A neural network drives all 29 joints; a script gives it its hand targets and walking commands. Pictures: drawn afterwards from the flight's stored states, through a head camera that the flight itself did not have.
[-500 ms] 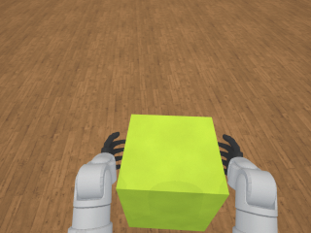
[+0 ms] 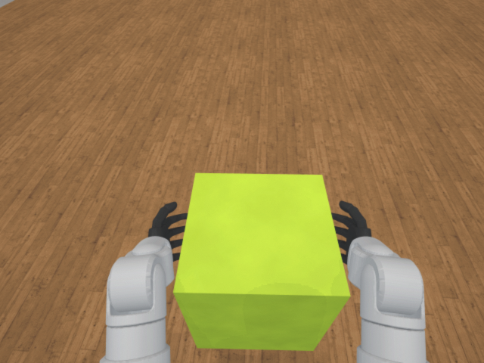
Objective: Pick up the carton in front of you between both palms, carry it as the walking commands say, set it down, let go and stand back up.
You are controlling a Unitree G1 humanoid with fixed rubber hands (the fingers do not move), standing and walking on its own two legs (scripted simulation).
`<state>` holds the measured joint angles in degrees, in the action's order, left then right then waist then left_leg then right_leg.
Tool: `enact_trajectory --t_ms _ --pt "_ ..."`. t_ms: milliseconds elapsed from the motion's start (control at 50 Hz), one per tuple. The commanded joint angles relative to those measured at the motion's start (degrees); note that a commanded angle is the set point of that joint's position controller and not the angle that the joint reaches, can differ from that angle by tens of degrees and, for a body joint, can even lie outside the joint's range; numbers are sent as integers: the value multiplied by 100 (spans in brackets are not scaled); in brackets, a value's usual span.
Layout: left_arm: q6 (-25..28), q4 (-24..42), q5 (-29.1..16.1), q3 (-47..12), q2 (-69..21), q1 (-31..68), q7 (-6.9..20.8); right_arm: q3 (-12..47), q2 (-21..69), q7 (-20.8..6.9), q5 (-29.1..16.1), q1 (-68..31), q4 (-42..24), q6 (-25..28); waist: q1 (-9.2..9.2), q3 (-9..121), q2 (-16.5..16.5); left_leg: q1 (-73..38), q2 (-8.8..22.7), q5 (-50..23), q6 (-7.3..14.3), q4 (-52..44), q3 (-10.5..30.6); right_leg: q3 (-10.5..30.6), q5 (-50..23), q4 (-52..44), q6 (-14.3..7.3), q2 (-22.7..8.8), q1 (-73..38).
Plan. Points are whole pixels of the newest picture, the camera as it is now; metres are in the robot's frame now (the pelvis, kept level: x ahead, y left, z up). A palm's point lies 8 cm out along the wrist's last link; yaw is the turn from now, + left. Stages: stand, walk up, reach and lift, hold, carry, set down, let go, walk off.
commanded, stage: carry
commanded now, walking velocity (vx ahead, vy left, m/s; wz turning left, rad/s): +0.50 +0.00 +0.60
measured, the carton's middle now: (256, 265) +0.27 -0.01 +0.00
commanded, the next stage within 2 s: none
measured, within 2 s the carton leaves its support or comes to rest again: neither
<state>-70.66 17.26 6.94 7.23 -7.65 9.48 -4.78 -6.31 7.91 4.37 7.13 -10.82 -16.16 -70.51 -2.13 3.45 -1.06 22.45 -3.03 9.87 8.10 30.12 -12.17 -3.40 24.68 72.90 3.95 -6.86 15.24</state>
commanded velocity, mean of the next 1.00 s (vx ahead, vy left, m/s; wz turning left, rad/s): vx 0.50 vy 0.00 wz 0.02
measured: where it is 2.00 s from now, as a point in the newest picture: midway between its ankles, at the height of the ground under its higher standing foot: (219, 166)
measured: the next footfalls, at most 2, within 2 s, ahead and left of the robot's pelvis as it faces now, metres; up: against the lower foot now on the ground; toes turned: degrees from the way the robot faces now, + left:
right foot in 0.40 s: +0.48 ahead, -0.11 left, +0.00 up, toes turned -1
left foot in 0.92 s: +0.79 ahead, +0.16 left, +0.00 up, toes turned +21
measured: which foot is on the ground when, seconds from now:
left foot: down 0.00-0.44, up 0.46-0.90, down 0.92-1.00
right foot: up 0.00-0.38, down 0.40-0.96, up 0.98-1.00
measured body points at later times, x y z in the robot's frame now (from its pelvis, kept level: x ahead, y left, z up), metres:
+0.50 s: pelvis +0.34 -0.04 +0.01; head +0.34 -0.05 +0.46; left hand +0.59 +0.16 +0.09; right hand +0.64 -0.14 +0.08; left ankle +0.14 +0.04 -0.64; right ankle +0.44 -0.11 -0.72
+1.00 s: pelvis +0.67 +0.06 +0.00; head +0.68 +0.07 +0.45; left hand +0.92 +0.25 +0.06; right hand +0.97 -0.05 +0.07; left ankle +0.75 +0.15 -0.72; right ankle +0.48 -0.10 -0.65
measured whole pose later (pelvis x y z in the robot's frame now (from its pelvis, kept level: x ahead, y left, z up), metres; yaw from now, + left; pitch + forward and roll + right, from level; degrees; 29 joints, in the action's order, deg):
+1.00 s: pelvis +0.67 +0.06 +0.00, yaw +9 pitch +3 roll +1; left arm -69.7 18.5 6.7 7.0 -7.5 8.1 -4.8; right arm -5.3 7.7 4.2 7.0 -9.7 -16.5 -69.0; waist -0.8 3.7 -2.1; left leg 26.3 1.5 8.1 5.9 30.8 -13.8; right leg -4.2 25.6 53.2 1.5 -5.6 7.5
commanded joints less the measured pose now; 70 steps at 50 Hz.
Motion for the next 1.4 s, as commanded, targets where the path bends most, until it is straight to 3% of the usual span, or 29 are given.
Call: enact_trajectory --t_ms 0,20,80,140,220,300,360,380,400,420,440,460,480,500,560,700,820,880,900,920,940,960,1000,1020,1060,1160,1240,1320,1380 --pt "140 259 -2228 -4099 -5432 2543 1447 4201 5411 -1521 -2538 -2589 -443 97 172 1616 -20 -2321 1710 -1990 488 -1334 2444 507 -489 -146 -105 -283 1813" --pt "204 205 -2204 -4121 -5530 2458 1427 4216 5462 -1538 -2552 -2549 -456 138 192 1690 155 -2050 1516 -1629 383 -1427 2106 361 -678 -487 -72 -257 1588" --pt "344 287 -2161 -4253 -5623 2265 1365 4179 5433 -1585 -2533 -2220 -431 244 185 1564 671 -1948 1366 -1137 389 -1833 1827 34 -893 -1607 132 -189 1735" --pt "380 557 -2298 -4434 -5566 2396 1355 4095 5332 -1564 -2438 -2016 -535 305 160 1304 723 -2317 1359 -1464 305 -2044 1771 -163 -1607 -2695 229 -155 2145" --pt "292 962 -2506 -4539 -5239 2533 1360 3947 4996 -1444 -2275 -1856 -814 264 129 1156 773 -2863 1298 -2313 164 -1939 1532 -362 -2215 -3637 137 23 2237" --pt "83 927 -2490 -4409 -4828 2404 1381 3853 4679 -1352 -2128 -1707 -753 102 98 851 893 -3047 1397 -2894 70 -1763 1428 -523 -2463 -4338 -144 237 1939" --pt "-34 719 -2396 -4219 -4672 2287 1393 3902 4572 -1356 -2175 -1901 -717 -20 201 1090 933 -2738 1254 -3985 -239 -770 1035 -908 -2409 -5072 -332 636 247" --pt "-49 617 -2355 -4145 -4657 2240 1399 3933 4538 -1366 -2211 -1985 -717 -54 301 1429 636 -2145 1021 -3642 -407 220 754 -1071 -2184 -5145 -303 698 -990" --pt "-66 554 -2319 -4053 -4592 2210 1407 3968 4496 -1382 -2255 -2089 -729 -80 387 1950 -76 -1111 867 -1909 -551 1639 699 243 -1233 -5201 -397 -421 -2223" --pt "-19 314 -2237 -3946 -4592 2239 1418 4087 4574 -1390 -2318 -2271 -833 -134 310 2239 -1634 932 83 358 -738 3311 742 2906 -519 -5715 -1274 -1963 -3492" --pt "15 184 -2237 -3951 -4847 2050 1416 4104 4565 -1423 -2346 -2415 -826 -116 312 2073 -1530 1369 199 1434 -617 4022 1268 3330 -1051 -6073 -1428 -1936 -3118" --pt "66 272 -2244 -3948 -5020 2138 1421 4181 4829 -1449 -2444 -2561 -775 -71 301 1943 -1172 1429 520 1336 -518 4235 1367 2622 -1474 -6012 -1339 -1703 -2777" --pt "112 335 -2276 -4003 -5212 2269 1434 4227 5006 -1469 -2476 -2617 -740 -1 285 1905 -522 1388 755 954 -505 4136 1402 2028 -1709 -6006 -1227 -1544 -2429" --pt "157 393 -2302 -4054 -5370 2425 1444 4269 5160 -1481 -2486 -2636 -709 58 277 1706 -251 1289 937 637 -533 3801 1375 1531 -1753 -6143 -1086 -1386 -1982" --pt "241 510 -2389 -4141 -5466 2463 1492 4311 5369 -1439 -2394 -2417 -632 189 276 1580 -538 1061 947 200 -672 3010 1037 652 -1429 -6442 -968 -1053 -1541" --pt "139 784 -2488 -4129 -4957 2328 1533 4221 5064 -1262 -2194 -2099 -788 150 291 996 -607 1623 866 -577 -922 1156 470 -73 -2647 -6559 -1049 -786 -1957" --pt "-12 556 -2325 -4008 -4739 2138 1496 4155 4830 -1291 -2238 -2104 -698 -28 316 436 -809 1308 620 -954 -675 -74 87 -462 -3836 -6296 -931 -722 -2279" --pt "-12 532 -2291 -4044 -4779 2179 1482 4112 4868 -1335 -2276 -2121 -630 -34 239 852 -938 -183 253 -819 -553 -448 -239 -883 -5516 -5137 -674 -635 -2254" --pt "-7 561 -2294 -4084 -4791 2229 1481 4066 4895 -1353 -2254 -2013 -529 -16 116 1290 -643 -1375 71 -605 -569 -649 -429 -1135 -5330 -4036 -516 -391 -1851" --pt "8 548 -2301 -4125 -4780 2290 1482 4026 4922 -1382 -2250 -1941 -500 -4 3 1786 -83 -2709 931 177 -516 -705 681 -962 -3660 -2788 -399 -291 -781" --pt "-9 707 -2352 -4230 -4925 2410 1474 3975 4927 -1426 -2166 -1968 -286 74 44 2377 1593 -4153 2659 1040 415 -1208 3639 -708 -1763 -821 -119 467 1106" --pt "46 653 -2335 -4262 -4973 2438 1496 4029 5179 -1450 -2278 -1811 -236 131 95 2197 1746 -4066 2797 -75 601 -1785 4345 -8 131 46 -225 725 1964" --pt "235 546 -2352 -4339 -5396 2482 1520 4133 5527 -1485 -2385 -2007 -408 263 80 2022 751 -3495 2477 -1778 259 -1374 2857 422 -226 264 -460 155 2124" --pt "317 497 -2360 -4382 -5585 2448 1518 4183 5665 -1500 -2429 -2046 -472 336 114 1876 369 -3062 2326 -1986 64 -1430 2341 400 -532 -138 -487 -17 2047" --pt "460 426 -2317 -4439 -5780 2216 1478 4245 5766 -1537 -2451 -1996 -531 445 165 1898 629 -2688 2070 -1559 -191 -1671 1690 222 -1003 -761 -420 -66 1754" --pt "670 455 -2139 -4563 -5715 1764 1363 4258 5524 -1643 -2437 -1538 -553 580 143 1405 934 -2805 1871 -1466 -111 -2080 1041 -269 -1581 -2150 -216 -21 2285" --pt "610 847 -2235 -4615 -5412 1910 1324 4239 5131 -1603 -2422 -1550 -869 545 130 889 896 -2833 1667 -1812 -128 -2143 656 -571 -2117 -3371 -175 86 2299" --pt "341 1118 -2329 -4503 -4880 1992 1311 4111 4658 -1463 -2335 -1562 -1070 339 116 479 1004 -2812 1655 -2293 -177 -2142 427 -864 -2575 -4288 -412 304 1790" --pt "127 1033 -2322 -4319 -4568 1945 1325 4046 4385 -1401 -2273 -1653 -1085 139 186 721 1087 -2986 1623 -3680 -382 -1239 128 -1076 -2448 -4618 -578 558 689"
